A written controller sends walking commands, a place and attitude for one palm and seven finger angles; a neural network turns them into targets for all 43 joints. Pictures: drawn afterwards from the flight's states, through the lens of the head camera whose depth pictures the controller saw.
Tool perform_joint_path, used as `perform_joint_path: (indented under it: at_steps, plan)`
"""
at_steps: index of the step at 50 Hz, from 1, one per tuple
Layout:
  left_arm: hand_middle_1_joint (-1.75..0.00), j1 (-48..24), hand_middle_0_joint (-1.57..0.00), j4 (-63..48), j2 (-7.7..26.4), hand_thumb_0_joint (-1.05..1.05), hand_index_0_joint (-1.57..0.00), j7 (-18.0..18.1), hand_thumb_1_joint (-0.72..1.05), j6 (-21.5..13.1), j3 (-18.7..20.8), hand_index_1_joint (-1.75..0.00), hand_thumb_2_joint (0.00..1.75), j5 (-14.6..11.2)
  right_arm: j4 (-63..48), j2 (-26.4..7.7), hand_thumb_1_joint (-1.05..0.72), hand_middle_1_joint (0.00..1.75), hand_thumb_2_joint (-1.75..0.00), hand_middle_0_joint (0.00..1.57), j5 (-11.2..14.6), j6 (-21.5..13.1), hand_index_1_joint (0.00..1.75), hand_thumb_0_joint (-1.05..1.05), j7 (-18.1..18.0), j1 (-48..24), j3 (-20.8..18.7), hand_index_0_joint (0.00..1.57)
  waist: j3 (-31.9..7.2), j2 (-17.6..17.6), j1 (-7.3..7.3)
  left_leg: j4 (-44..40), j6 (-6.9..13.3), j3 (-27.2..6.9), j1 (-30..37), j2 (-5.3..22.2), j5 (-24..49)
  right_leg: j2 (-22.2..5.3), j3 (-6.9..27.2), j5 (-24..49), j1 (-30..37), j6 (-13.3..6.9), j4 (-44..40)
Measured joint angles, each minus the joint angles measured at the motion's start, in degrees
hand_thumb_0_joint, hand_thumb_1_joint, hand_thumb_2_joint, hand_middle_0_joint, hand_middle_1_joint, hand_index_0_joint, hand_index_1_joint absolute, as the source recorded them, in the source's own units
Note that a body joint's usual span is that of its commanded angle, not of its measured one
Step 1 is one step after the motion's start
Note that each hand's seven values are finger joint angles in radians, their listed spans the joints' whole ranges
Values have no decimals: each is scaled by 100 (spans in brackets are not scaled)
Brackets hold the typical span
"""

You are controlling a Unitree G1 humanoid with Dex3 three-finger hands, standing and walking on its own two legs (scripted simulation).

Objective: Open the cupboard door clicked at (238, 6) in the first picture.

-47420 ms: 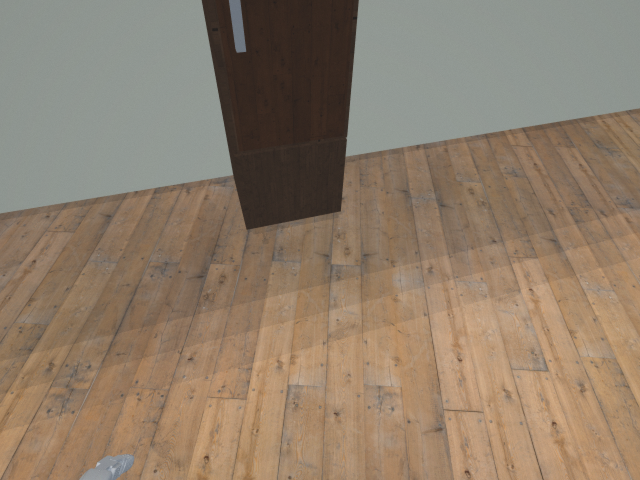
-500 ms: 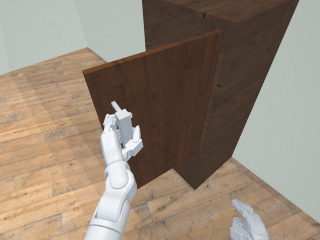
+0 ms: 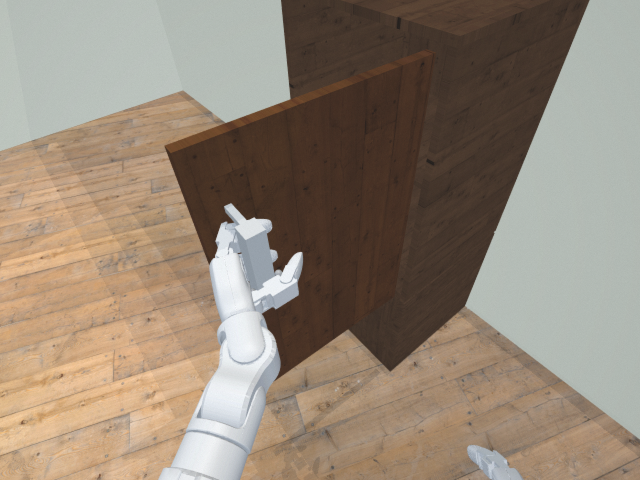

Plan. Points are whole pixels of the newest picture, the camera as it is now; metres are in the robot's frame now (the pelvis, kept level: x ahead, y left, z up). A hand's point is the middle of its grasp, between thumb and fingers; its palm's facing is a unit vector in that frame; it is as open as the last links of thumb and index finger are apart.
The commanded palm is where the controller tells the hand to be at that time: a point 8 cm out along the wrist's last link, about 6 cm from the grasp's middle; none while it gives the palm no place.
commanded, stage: open thumb and fingers to let go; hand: left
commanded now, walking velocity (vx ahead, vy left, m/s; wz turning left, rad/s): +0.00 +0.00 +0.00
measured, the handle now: (249, 255) +0.37 +0.12 +0.10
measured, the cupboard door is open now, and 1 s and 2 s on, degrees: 88 90 90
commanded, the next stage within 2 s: slide the hand sideways off the handle in 0.52 s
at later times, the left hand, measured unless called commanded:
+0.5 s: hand (276, 275) +0.33 +0.08 +0.11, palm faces +0.33 -0.94 +0.01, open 14.9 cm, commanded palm +0.29 +0.12 +0.10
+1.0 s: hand (271, 300) +0.30 +0.08 +0.10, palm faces -0.12 -0.99 +0.05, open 16.2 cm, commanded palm +0.27 +0.13 +0.10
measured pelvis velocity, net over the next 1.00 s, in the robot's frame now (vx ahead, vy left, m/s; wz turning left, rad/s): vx -0.02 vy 0.03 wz -0.03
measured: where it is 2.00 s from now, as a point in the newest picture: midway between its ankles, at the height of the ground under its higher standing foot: outside the picture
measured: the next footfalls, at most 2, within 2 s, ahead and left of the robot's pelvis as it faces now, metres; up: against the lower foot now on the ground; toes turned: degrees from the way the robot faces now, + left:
none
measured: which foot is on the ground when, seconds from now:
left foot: down 0.00-1.00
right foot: down 0.00-1.00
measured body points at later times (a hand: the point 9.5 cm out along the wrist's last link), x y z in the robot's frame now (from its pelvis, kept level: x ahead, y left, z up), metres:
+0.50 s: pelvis +0.00 +0.02 +0.00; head -0.01 +0.01 +0.45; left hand +0.31 +0.13 +0.11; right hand +0.17 -0.20 -0.10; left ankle +0.05 +0.14 -0.72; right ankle -0.05 -0.08 -0.72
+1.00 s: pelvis -0.02 +0.03 +0.00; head -0.03 +0.02 +0.45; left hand +0.30 +0.13 +0.10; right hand +0.14 -0.19 -0.10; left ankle +0.05 +0.14 -0.72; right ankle -0.05 -0.08 -0.72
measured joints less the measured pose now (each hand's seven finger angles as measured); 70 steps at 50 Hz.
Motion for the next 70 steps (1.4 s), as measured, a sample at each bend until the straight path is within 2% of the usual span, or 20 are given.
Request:
perform_joint_path:
  at_steps: [9,14,23,32,33,34,37,40,41,43,45,46,50,54,57,62,70]
  plan:
    - [-123,220,-32,-95,-8,0,-32,100,-18,-160,-14,-124,44,76,-15,-62,-90,30,-90,20,-4,-124,30,1,21,122,-113,20,-44,-66,-40,26,24,76,15,21,-29,8,77,2,-10,19,21]
    - [-115,126,-30,-25,13,-1,-30,154,-37,-191,-68,-115,36,130,-43,-45,-90,30,-90,20,-6,-182,30,1,19,-20,-112,20,-15,-79,-38,101,52,65,-13,20,-59,9,68,6,-2,42,27]
    - [-82,-21,-25,69,-107,-1,-26,183,-49,-165,-264,-83,31,186,-156,74,-90,30,-90,20,-2,-169,30,1,50,-235,-43,20,-15,-84,35,163,120,94,-98,-24,-80,-41,90,12,-70,109,53]
    - [-64,-52,-36,12,-76,-2,-37,204,-50,-62,-427,-62,30,250,-190,191,-90,30,-90,20,17,-70,30,1,113,-282,26,20,2,-108,70,267,166,102,-162,-38,-120,-57,96,10,-101,155,91]
    - [-62,-27,-36,-9,-42,-2,-36,108,-50,-70,-431,-60,30,310,-191,191,-90,30,-90,20,22,-57,30,1,126,-276,44,20,9,-129,60,261,174,106,-164,-55,-114,-74,98,7,-112,161,109]
    - [-60,33,-35,-54,46,-2,-34,-173,-50,-132,-427,-58,30,325,-224,190,-90,30,-90,20,44,-33,30,1,130,-245,59,20,16,-156,61,243,184,111,-164,-76,-98,-97,99,2,-128,167,129]
    - [-52,144,-31,-75,576,-2,-26,-1322,-50,-480,-469,-50,30,193,-342,145,-90,30,-90,20,126,-10,30,1,53,-113,100,21,56,-174,81,203,208,119,-150,-112,-50,-133,101,9,-138,179,153]
    - [-44,127,-26,0,1055,-2,-19,-2384,-50,-707,-502,-43,30,-219,-397,32,-90,30,-90,20,248,-79,30,1,-58,-6,138,21,97,-77,57,212,230,102,-127,-122,-30,-141,83,40,-92,200,127]
    - [-42,99,-24,41,1124,-2,-18,-2623,-50,-719,-496,-41,30,-407,-399,-11,-90,30,-90,20,292,-116,30,1,-95,16,151,21,112,-34,46,214,237,99,-114,-121,-26,-139,80,57,-69,209,108]
    - [-38,24,-22,143,1116,-2,-16,-2879,-51,-661,-447,-38,30,-741,-375,-79,-90,30,-90,20,359,-206,30,1,-150,35,174,20,130,28,25,199,251,108,-93,-119,-8,-138,90,94,-43,229,72]
    - [-36,-28,-20,216,977,-2,-15,-2863,-51,-576,-349,-36,30,-932,-349,-109,-90,30,-90,20,389,-296,30,1,-156,43,189,20,135,38,12,160,263,137,-78,-121,24,-144,118,127,-48,244,54]
    - [-35,-29,-19,220,906,-2,-16,-2815,-51,-545,-299,-35,30,-945,-347,-109,-90,30,-90,20,389,-337,30,1,-140,50,193,20,131,25,11,135,266,156,-72,-122,43,-148,137,141,-61,249,53]
    - [-33,132,-16,83,759,-2,-18,-2589,-51,-536,-228,-34,30,-763,-421,-55,-90,30,-90,20,347,-452,30,1,-10,98,203,20,74,-70,-8,66,264,242,-71,-96,86,-137,226,170,-134,245,68]
    - [-33,501,-16,-232,804,-2,-18,-2543,-51,-651,-199,-33,30,-607,-546,4,-90,30,-90,20,321,-480,30,1,77,134,223,20,57,-148,-41,55,239,302,-27,-37,68,-87,294,175,-127,219,68]
    - [-32,803,-16,-482,957,-2,-17,-2616,-50,-687,-107,-32,30,-593,-599,8,-90,30,-90,20,321,-457,30,1,72,135,233,20,71,-159,-38,41,217,315,45,8,49,-42,313,185,-53,196,21]
    - [-32,1195,-18,-829,1231,-2,-17,-2876,-51,-667,38,-31,30,-730,-622,-55,-90,30,-90,20,349,-468,30,1,9,76,226,20,116,-100,-18,17,186,274,126,43,40,1,279,202,65,168,-69]
    - [-32,1695,-19,-1270,1307,-2,-18,-3161,-51,-706,260,-32,30,-948,-656,-137,-90,30,-90,20,373,-656,30,1,-60,-18,193,20,122,-35,45,-5,143,198,122,30,29,2,204,159,86,129,-86]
